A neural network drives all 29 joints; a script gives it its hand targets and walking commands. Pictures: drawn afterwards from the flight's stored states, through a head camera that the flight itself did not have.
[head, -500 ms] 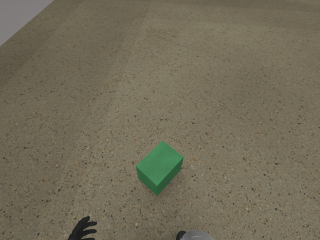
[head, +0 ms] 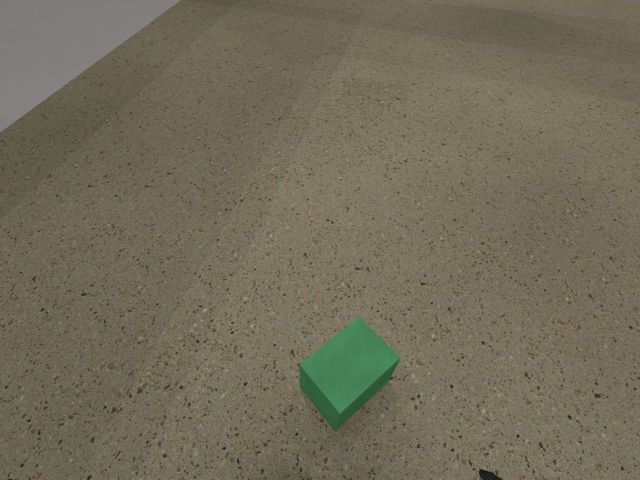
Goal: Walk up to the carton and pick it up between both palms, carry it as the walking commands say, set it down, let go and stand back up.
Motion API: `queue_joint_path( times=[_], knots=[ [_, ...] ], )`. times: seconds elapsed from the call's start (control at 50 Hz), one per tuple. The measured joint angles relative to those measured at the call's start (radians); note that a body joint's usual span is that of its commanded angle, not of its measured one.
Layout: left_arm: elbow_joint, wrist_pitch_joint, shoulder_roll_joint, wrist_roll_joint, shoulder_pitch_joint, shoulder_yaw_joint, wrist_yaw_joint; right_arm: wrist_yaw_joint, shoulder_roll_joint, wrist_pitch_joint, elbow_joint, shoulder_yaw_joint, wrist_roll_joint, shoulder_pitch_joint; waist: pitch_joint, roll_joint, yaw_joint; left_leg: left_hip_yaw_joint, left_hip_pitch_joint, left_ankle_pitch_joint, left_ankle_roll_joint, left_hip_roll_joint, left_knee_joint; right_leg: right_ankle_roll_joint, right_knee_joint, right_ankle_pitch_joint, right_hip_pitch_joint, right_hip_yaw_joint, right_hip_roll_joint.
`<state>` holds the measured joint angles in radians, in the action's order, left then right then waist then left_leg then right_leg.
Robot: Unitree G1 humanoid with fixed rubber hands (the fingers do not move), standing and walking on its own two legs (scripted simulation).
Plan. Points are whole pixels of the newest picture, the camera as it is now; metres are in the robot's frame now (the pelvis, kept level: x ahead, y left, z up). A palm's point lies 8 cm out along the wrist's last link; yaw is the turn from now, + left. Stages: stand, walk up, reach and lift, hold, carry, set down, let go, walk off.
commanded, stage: walk up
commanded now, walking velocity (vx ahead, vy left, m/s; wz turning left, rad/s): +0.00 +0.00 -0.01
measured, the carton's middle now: (347, 373) +0.49 -0.08 -0.68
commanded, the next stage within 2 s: none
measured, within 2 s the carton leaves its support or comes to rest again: neither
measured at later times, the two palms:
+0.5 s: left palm out of the picture +0.08 +0.23 -0.12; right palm out of the picture +0.02 -0.31 -0.15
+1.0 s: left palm out of the picture +0.09 +0.29 -0.07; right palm out of the picture +0.02 -0.27 -0.13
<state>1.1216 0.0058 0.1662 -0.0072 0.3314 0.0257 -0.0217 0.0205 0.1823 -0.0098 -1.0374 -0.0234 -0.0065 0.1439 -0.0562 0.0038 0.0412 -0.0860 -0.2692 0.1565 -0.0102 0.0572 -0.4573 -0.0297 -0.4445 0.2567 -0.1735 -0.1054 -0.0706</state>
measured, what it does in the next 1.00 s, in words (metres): lifts its left foot, turning right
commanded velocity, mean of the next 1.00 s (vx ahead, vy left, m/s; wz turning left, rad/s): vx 0.00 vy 0.16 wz -0.40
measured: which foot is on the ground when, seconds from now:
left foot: down 0.00-0.46, up 0.48-1.00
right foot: down 0.00-1.00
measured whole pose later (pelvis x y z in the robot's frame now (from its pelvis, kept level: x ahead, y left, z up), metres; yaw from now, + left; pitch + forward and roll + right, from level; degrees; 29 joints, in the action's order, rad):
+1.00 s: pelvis +0.00 +0.01 +0.01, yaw -26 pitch +3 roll +6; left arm 0.79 -0.03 0.28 -0.03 0.43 0.08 -0.05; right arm -0.03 0.29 0.11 -0.73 -0.06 -0.03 0.13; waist -0.10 -0.02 0.11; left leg 0.03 -0.50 0.32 0.08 -0.02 -1.01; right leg -0.03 -0.46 0.16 -0.36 0.25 -0.03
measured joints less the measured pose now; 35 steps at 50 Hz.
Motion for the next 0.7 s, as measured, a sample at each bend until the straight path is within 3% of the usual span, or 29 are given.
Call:
queue_joint_path(
  times=[0.1,0.22,0.28,0.34,0.4,0.46,0.5,0.54,0.62,0.7],
  knots=[
    [-0.014,-0.019,0.012,0.002,-0.024,-0.007,0.000,0.004,-0.025,0.011,-0.019,0.008,0.003,0.015,0.010,0.057,-0.017,-0.016,0.035,-0.018,-0.018,-0.036,0.056,0.012,0.025,-0.038,0.010,0.059,0.012],
    [-0.009,-0.013,0.020,0.002,-0.033,-0.008,-0.003,0.003,-0.018,0.012,-0.031,0.003,0.002,0.044,0.014,0.037,-0.022,-0.026,0.053,-0.027,-0.022,-0.042,0.085,-0.009,0.055,-0.047,0.025,0.071,0.008],
    [-0.036,-0.025,0.040,-0.004,-0.027,0.011,0.004,0.014,-0.008,0.022,0.001,-0.012,-0.015,0.039,0.003,0.029,0.001,-0.075,0.029,-0.001,-0.018,-0.016,0.039,0.003,-0.122,0.021,-0.074,0.088,0.019],
    [-0.061,-0.043,0.072,-0.017,-0.036,0.021,0.011,0.021,0.010,0.027,0.056,-0.038,-0.021,0.032,-0.007,0.026,-0.004,-0.120,0.011,0.012,-0.011,0.005,0.013,0.020,-0.334,0.142,-0.173,0.078,0.015],
    [-0.095,-0.048,0.090,-0.019,-0.051,0.028,0.013,0.024,0.038,0.029,0.087,-0.046,-0.026,0.019,-0.010,0.012,-0.017,-0.153,-0.002,0.023,0.009,0.033,-0.017,0.024,-0.321,0.171,-0.183,0.061,0.009],
    [-0.134,-0.038,0.097,-0.022,-0.068,0.031,0.010,0.017,0.066,0.042,0.098,-0.053,-0.023,0.010,-0.008,-0.011,-0.026,-0.169,-0.034,0.063,0.033,0.077,-0.104,0.042,-0.184,0.050,-0.137,0.050,0.028],
    [-0.159,-0.035,0.087,-0.030,-0.082,0.031,0.009,0.014,0.086,0.064,0.104,-0.057,-0.016,0.010,-0.006,-0.029,-0.022,-0.087,-0.094,0.231,0.052,0.063,-0.245,0.069,-0.194,0.033,-0.147,0.053,0.049],
    [-0.186,-0.035,0.080,-0.028,-0.084,0.030,0.005,0.013,0.099,0.076,0.114,-0.059,-0.015,0.005,-0.003,-0.030,-0.014,-0.008,-0.155,0.294,0.064,0.024,-0.405,0.086,-0.159,0.029,-0.139,0.073,0.062],
    [-0.206,-0.033,0.071,-0.018,-0.067,0.026,-0.025,-0.021,0.123,0.092,0.156,-0.067,-0.047,0.003,-0.003,-0.031,-0.010,0.063,-0.246,0.186,0.095,-0.030,-0.624,0.080,-0.065,-0.027,-0.115,0.124,0.062],
    [-0.213,-0.034,0.080,-0.011,-0.015,0.036,-0.027,-0.050,0.137,0.100,0.192,-0.066,-0.048,0.015,-0.021,-0.034,0.000,0.099,-0.275,0.108,0.096,-0.038,-0.699,0.072,-0.031,-0.055,-0.113,0.187,0.052]
  ],
)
